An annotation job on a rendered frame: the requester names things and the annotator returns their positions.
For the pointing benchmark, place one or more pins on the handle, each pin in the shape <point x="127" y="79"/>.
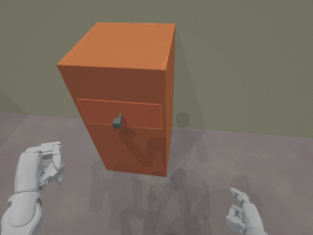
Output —
<point x="117" y="122"/>

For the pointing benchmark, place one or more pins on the cabinet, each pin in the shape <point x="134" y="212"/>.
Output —
<point x="126" y="62"/>

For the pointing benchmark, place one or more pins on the drawer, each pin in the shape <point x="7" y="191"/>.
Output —
<point x="134" y="114"/>

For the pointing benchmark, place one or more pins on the robot right hand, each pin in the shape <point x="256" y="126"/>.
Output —
<point x="240" y="220"/>

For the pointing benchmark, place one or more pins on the robot left hand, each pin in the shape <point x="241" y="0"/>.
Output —
<point x="30" y="167"/>

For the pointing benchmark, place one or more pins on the robot left forearm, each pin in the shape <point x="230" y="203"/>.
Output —
<point x="24" y="215"/>

